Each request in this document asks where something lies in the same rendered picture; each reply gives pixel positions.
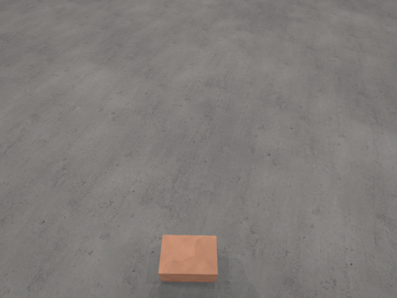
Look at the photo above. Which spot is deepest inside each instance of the carton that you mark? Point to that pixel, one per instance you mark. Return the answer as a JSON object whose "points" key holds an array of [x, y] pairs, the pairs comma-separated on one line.
{"points": [[188, 258]]}

